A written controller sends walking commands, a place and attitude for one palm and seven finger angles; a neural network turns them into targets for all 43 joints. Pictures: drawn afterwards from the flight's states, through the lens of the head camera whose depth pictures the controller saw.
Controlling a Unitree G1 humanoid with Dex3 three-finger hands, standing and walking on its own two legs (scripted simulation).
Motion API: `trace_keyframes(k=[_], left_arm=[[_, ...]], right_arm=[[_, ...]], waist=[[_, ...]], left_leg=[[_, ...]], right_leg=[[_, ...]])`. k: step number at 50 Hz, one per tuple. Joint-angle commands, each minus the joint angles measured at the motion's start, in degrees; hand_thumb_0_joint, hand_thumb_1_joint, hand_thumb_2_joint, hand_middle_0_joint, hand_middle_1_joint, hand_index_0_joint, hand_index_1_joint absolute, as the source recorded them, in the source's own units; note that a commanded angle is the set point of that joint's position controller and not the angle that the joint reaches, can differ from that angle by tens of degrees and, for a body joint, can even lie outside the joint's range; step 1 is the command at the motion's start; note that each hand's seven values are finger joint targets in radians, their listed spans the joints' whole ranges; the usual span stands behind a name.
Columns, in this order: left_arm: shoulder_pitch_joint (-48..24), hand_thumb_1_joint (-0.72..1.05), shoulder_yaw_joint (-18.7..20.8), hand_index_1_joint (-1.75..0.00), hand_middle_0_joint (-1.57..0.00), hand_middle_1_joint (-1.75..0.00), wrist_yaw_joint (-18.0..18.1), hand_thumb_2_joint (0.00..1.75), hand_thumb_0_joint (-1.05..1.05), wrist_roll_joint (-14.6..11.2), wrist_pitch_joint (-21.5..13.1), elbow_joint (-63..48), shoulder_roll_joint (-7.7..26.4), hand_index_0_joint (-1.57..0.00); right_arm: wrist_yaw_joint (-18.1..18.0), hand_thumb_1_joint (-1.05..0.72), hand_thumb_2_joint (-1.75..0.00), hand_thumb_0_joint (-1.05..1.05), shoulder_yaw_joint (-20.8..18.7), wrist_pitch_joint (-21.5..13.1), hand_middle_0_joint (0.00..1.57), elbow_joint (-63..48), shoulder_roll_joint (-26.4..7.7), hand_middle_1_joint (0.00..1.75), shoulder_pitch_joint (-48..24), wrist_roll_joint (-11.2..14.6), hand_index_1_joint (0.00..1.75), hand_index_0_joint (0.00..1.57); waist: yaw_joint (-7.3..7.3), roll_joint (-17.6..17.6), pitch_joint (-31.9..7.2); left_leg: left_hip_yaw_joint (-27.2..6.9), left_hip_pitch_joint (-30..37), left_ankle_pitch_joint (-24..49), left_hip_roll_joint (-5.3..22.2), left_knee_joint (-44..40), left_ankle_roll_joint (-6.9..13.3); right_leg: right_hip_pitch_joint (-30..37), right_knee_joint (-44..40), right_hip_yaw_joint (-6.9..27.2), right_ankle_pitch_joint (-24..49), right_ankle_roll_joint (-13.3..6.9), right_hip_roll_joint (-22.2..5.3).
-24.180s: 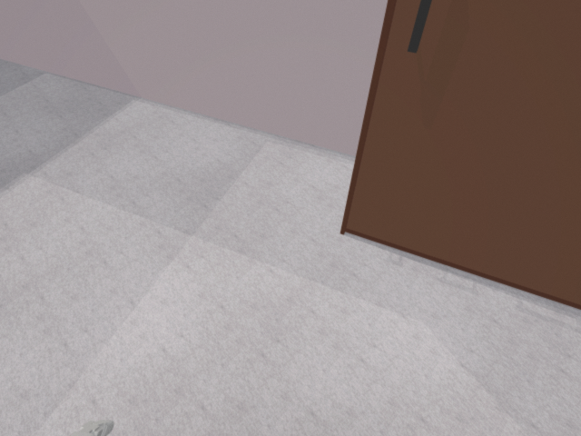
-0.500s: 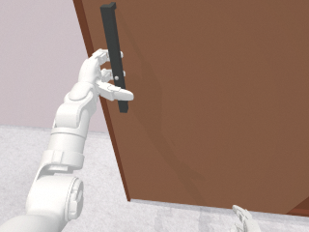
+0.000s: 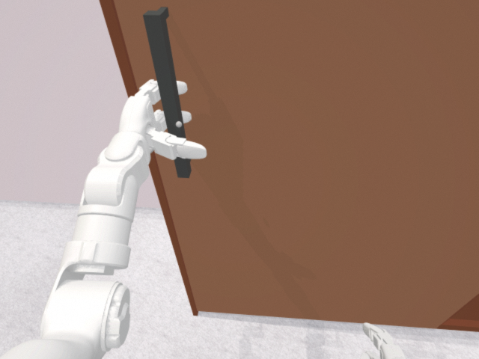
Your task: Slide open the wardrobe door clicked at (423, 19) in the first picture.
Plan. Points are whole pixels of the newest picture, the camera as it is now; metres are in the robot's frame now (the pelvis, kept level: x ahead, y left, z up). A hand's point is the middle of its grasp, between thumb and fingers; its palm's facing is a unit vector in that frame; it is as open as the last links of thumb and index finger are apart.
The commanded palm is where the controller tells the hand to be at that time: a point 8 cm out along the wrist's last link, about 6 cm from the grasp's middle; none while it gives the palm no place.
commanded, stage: slide the fingers in behind the handle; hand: left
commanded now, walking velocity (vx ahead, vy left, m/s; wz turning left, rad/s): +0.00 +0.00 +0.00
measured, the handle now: (175, 104) +0.47 +0.14 +0.23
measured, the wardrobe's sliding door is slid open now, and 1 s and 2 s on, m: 0.00 0.00 0.00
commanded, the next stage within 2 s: grip the handle and tug to test in 0.42 s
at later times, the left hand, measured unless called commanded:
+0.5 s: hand (178, 124) +0.41 +0.12 +0.23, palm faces -0.01 -1.00 +0.00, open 14.2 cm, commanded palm +0.38 +0.17 +0.23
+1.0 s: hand (178, 123) +0.41 +0.12 +0.23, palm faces +0.00 -1.00 +0.00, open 9.1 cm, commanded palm +0.39 +0.17 +0.23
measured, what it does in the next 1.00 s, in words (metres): stands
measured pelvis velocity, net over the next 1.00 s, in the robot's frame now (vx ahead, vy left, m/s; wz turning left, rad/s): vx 0.01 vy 0.00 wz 0.00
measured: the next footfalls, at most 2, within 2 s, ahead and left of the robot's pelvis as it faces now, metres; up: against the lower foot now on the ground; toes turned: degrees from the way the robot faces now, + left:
none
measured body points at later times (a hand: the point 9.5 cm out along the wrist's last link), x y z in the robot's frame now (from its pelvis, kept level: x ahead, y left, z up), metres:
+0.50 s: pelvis +0.00 +0.00 +0.00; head -0.02 -0.01 +0.45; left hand +0.40 +0.17 +0.23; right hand +0.17 -0.23 -0.10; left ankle -0.03 +0.12 -0.74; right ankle +0.00 -0.10 -0.75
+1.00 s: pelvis +0.01 +0.00 +0.00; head -0.02 -0.01 +0.45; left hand +0.40 +0.17 +0.23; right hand +0.16 -0.24 -0.10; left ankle -0.03 +0.12 -0.75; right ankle +0.00 -0.10 -0.75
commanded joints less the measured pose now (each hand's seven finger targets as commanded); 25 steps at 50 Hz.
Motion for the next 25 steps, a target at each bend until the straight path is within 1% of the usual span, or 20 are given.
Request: trace_keyframes(k=[1, 3, 4, 6, 7, 8, 9, 10, 11, 13, 15, 16, 17, 18, 19, 20, 21, 22, 24, 25], left_arm=[[-26.79, -0.5, 1.94, -1.2, -0.3, -1.2, -0.63, 0.3, 0.0, -0.37, -4.05, -14.3, 8.7, -0.3], [-27.93, -0.5, 0.55, -1.2, -0.3, -1.2, -0.59, 0.3, 0.0, -0.35, -3.78, -13.76, 6.97, -0.3], [-28.55, -0.5, 0.68, -1.2, -0.3, -1.2, -0.48, 0.3, 0.0, -0.36, -3.63, -13.0, 7.12, -0.3], [-28.11, -0.5, 2.58, -1.2, -0.3, -1.2, -0.28, 0.3, 0.0, -0.13, -3.44, -11.96, 9.58, -0.3], [-29.92, -0.5, 0.43, -1.2, -0.3, -1.2, -0.35, 0.3, 0.0, -0.07, -3.82, -14.33, 7.29, -0.3], [-29.18, -0.5, -0.28, -1.2, -0.3, -1.2, -0.32, 0.3, 0.0, -0.15, -3.57, -13.23, 5.68, -0.3], [-29.75, -0.5, 0.06, -1.2, -0.3, -1.2, -0.24, 0.3, 0.0, -0.25, -3.57, -12.96, 6.12, -0.3], [-29.29, -0.5, 0.49, -1.2, -0.3, -1.2, -0.24, 0.3, 0.0, -0.36, -3.53, -13.25, 6.36, -0.3], [-27.77, -0.5, 1.8, -1.2, -0.3, -1.2, -0.27, 0.3, 0.0, -0.33, -3.64, -13.01, 8.15, -0.3], [-28.85, -0.5, -0.39, -1.2, -0.3, -1.2, -0.46, 0.3, 0.0, -0.47, -3.97, -14.19, 5.28, -0.3], [-27.34, -0.5, 1.93, -1.2, -0.3, -1.2, -0.39, 0.3, 0.0, -0.5, -3.99, -14.49, 7.84, -0.3], [-25.6, -0.5, 2.19, -1.2, -0.3, -1.2, -0.6, 0.3, 0.0, -0.52, -4.0, -14.37, 8.18, -0.3], [-27.17, -0.5, 0.4, -1.2, -0.3, -1.2, -0.77, 0.3, 0.0, -0.5, -4.06, -16.09, 6.61, -0.3], [-27.66, -0.5, -0.04, -1.2, -0.3, -1.2, -0.64, 0.3, 0.0, -0.66, -4.03, -15.04, 5.47, -0.3], [-27.26, -0.5, 0.51, -1.2, -0.3, -1.2, -0.6, 0.3, 0.0, -0.67, -3.78, -14.11, 6.22, -0.3], [-27.12, -0.5, 2.15, -1.2, -0.3, -1.2, -0.46, 0.3, 0.0, -0.65, -3.6, -14.12, 8.16, -0.3], [-26.37, -0.5, 2.24, -1.2, -0.3, -1.2, -0.6, 0.3, 0.0, -0.34, -3.35, -13.13, 8.78, -0.3], [-28.94, -0.5, 0.8, -1.2, -0.3, -1.2, -0.58, 0.3, 0.0, -0.35, -3.56, -14.6, 7.19, -0.3], [-26.94, -0.5, 1.55, -1.2, -0.3, -1.2, -0.38, 0.3, 0.0, -0.4, -3.36, -14.01, 7.43, -0.3], [-27.49, -0.5, 1.62, -1.2, -0.3, -1.2, -0.29, 0.3, 0.0, -0.43, -3.45, -15.63, 7.45, -0.3]], right_arm=[[-0.74, -0.9, -0.9, 0.0, -2.52, -2.94, 0.2, -8.92, -6.71, 0.3, -8.11, -0.08, 0.3, 0.2], [-0.61, -0.9, -0.9, 0.0, -2.32, -3.06, 0.2, -8.85, -6.15, 0.3, -8.26, 0.16, 0.3, 0.2], [-0.66, -0.9, -0.9, 0.0, -2.38, -3.09, 0.2, -8.61, -6.2, 0.3, -8.03, 0.13, 0.3, 0.2], [-0.89, -0.9, -0.9, 0.0, -2.56, -2.89, 0.2, -8.18, -6.9, 0.3, -7.69, -0.19, 0.3, 0.2], [-0.75, -0.9, -0.9, 0.0, -2.4, -3.06, 0.2, -8.8, -6.28, 0.3, -8.03, -0.02, 0.3, 0.2], [-0.7, -0.9, -0.9, 0.0, -2.37, -3.22, 0.2, -8.67, -5.91, 0.3, -8.18, 0.05, 0.3, 0.2], [-0.67, -0.9, -0.9, 0.0, -2.46, -3.23, 0.2, -8.2, -6.1, 0.3, -7.58, -0.08, 0.3, 0.2], [-0.6, -0.9, -0.9, 0.0, -2.49, -3.33, 0.2, -8.41, -6.13, 0.3, -7.69, -0.12, 0.3, 0.2], [-0.7, -0.9, -0.9, 0.0, -2.59, -3.04, 0.2, -8.35, -6.68, 0.3, -7.85, -0.27, 0.3, 0.2], [-0.57, -0.9, -0.9, 0.0, -2.32, -3.29, 0.2, -8.68, -5.86, 0.3, -8.15, -0.17, 0.3, 0.2], [-0.59, -0.9, -0.9, 0.0, -2.51, -3.17, 0.2, -8.69, -6.26, 0.3, -7.78, -0.26, 0.3, 0.2], [-0.65, -0.9, -0.9, 0.0, -2.58, -2.93, 0.2, -8.89, -6.58, 0.3, -8.2, -0.31, 0.3, 0.2], [-0.52, -0.9, -0.9, 0.0, -2.3, -2.95, 0.2, -9.35, -6.02, 0.3, -8.67, -0.04, 0.3, 0.2], [-0.51, -0.9, -0.9, 0.0, -2.27, -3.06, 0.2, -8.94, -5.79, 0.3, -8.41, -0.08, 0.3, 0.2], [-0.51, -0.9, -0.9, 0.0, -2.31, -3.04, 0.2, -8.7, -5.97, 0.3, -8.15, -0.08, 0.3, 0.2], [-0.59, -0.9, -0.9, 0.0, -2.43, -2.95, 0.2, -8.71, -6.23, 0.3, -8.07, -0.13, 0.3, 0.2], [-0.73, -0.9, -0.9, 0.0, -2.36, -2.54, 0.2, -8.64, -6.65, 0.3, -8.36, -0.23, 0.3, 0.2], [-0.69, -0.9, -0.9, 0.0, -2.23, -2.75, 0.2, -8.89, -6.14, 0.3, -8.31, -0.21, 0.3, 0.2], [-0.58, -0.9, -0.9, 0.0, -2.28, -2.76, 0.2, -8.8, -6.0, 0.3, -8.17, -0.14, 0.3, 0.2], [-0.52, -0.9, -0.9, 0.0, -2.32, -2.78, 0.2, -9.14, -5.99, 0.3, -8.24, -0.19, 0.3, 0.2]], waist=[[1.16, -2.78, -15.42], [0.67, -2.69, -14.29], [0.42, -3.38, -14.05], [0.86, -3.02, -14.43], [0.51, -2.62, -15.49], [0.5, -2.42, -14.98], [0.2, -3.5, -15.31], [0.58, -3.6, -15.66], [1.15, -2.55, -15.88], [0.65, -3.28, -16.47], [1.23, -4.6, -17.01], [1.62, -3.32, -16.52], [1.21, -2.52, -16.5], [0.79, -3.98, -15.71], [0.76, -4.63, -15.01], [1.06, -4.64, -15.48], [1.25, -3.23, -14.47], [0.73, -3.25, -15.23], [1.06, -3.89, -15.52], [1.3, -2.81, -16.44]], left_leg=[[-1.5, 4.07, 18.21, -1.43, -0.92, 2.01], [-1.5, 3.62, 17.23, -1.43, -0.71, 1.99], [-1.57, 3.63, 16.47, -1.42, -0.73, 2.0], [-1.72, 3.67, 17.16, -1.43, -0.89, 2.0], [-1.71, 4.2, 18.22, -1.39, -0.8, 2.03], [-1.64, 4.39, 18.24, -1.44, -0.4, 1.98], [-1.72, 4.5, 18.31, -1.42, -0.42, 1.91], [-1.76, 4.43, 18.52, -1.53, -0.34, 1.96], [-1.91, 4.58, 19.1, -1.45, -0.67, 1.82], [-1.73, 4.72, 19.42, -1.53, -0.39, 1.94], [-1.69, 4.26, 20.32, -1.56, -0.34, 1.96], [-1.67, 4.55, 21.05, -1.47, -0.53, 1.96], [-1.58, 4.54, 20.79, -1.43, -0.48, 1.9], [-1.74, 4.52, 20.29, -1.38, -0.34, 1.86], [-1.73, 4.16, 19.35, -1.37, -0.38, 1.94], [-1.59, 3.92, 18.74, -1.48, -0.43, 2.0], [-1.67, 3.9, 18.61, -1.37, -0.78, 1.94], [-1.69, 4.04, 19.04, -1.37, -0.71, 1.97], [-1.75, 4.06, 19.72, -1.36, -0.44, 1.86], [-1.65, 4.4, 20.29, -1.45, -0.4, 1.81]], right_leg=[[6.73, -1.42, 0.97, 18.1, 0.03, -0.16], [5.49, -1.54, 0.92, 17.09, 0.05, -0.14], [5.04, -1.77, 0.98, 16.32, 0.15, -0.07], [5.8, -1.73, 1.09, 16.67, 0.04, -0.14], [5.8, -1.33, 0.92, 17.78, 0.01, -0.27], [5.23, -1.17, 0.83, 17.84, -0.01, -0.08], [5.34, -1.26, 0.67, 18.08, 0.04, 0.0], [5.56, -1.13, 0.78, 18.5, 0.02, 0.03], [6.37, -1.13, 0.82, 18.51, -0.15, -0.07], [6.31, -0.84, 0.73, 19.54, -0.03, -0.16], [7.38, -0.63, 0.68, 20.91, -0.05, -0.1], [7.6, -0.64, 0.83, 21.41, -0.08, -0.14], [7.11, -0.63, 0.76, 21.18, -0.03, -0.32], [6.42, -0.69, 0.5, 20.49, 0.01, -0.12], [5.97, -0.94, 0.65, 19.72, 0.11, 0.0], [6.33, -1.14, 0.84, 19.24, 0.13, -0.06], [6.17, -1.29, 0.91, 18.37, 0.03, -0.11], [5.98, -1.12, 0.73, 18.84, 0.06, -0.27], [6.45, -0.8, 0.63, 19.69, -0.05, -0.08], [6.89, -0.67, 0.74, 20.29, -0.14, -0.07]])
